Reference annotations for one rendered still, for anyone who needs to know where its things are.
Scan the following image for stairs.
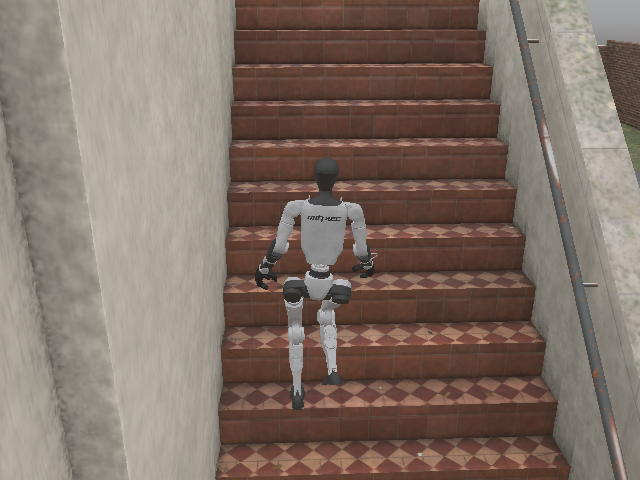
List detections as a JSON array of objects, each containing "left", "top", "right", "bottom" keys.
[{"left": 215, "top": 0, "right": 571, "bottom": 480}]

